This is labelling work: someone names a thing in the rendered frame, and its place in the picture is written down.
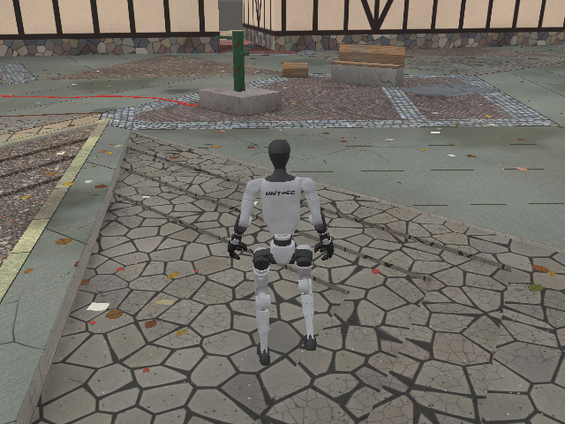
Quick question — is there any right robot forearm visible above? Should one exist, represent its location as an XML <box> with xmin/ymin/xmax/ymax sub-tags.
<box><xmin>314</xmin><ymin>212</ymin><xmax>331</xmax><ymax>245</ymax></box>

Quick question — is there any humanoid robot head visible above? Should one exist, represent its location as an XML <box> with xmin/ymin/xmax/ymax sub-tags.
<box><xmin>265</xmin><ymin>140</ymin><xmax>295</xmax><ymax>182</ymax></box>

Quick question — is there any robot right upper arm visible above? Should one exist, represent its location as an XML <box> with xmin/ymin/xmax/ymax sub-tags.
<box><xmin>298</xmin><ymin>177</ymin><xmax>323</xmax><ymax>225</ymax></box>

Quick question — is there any robot left upper arm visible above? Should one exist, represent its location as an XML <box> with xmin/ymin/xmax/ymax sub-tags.
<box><xmin>238</xmin><ymin>178</ymin><xmax>262</xmax><ymax>228</ymax></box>

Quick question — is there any robot left hand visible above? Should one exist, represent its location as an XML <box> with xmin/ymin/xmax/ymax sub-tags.
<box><xmin>227</xmin><ymin>241</ymin><xmax>247</xmax><ymax>260</ymax></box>

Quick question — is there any robot right hand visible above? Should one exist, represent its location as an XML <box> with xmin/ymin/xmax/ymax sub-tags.
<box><xmin>314</xmin><ymin>239</ymin><xmax>335</xmax><ymax>261</ymax></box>

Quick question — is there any robot left shin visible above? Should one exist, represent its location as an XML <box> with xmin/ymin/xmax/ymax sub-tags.
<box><xmin>255</xmin><ymin>295</ymin><xmax>269</xmax><ymax>353</ymax></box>

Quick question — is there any left robot forearm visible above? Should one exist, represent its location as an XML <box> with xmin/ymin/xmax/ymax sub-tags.
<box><xmin>230</xmin><ymin>214</ymin><xmax>247</xmax><ymax>245</ymax></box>

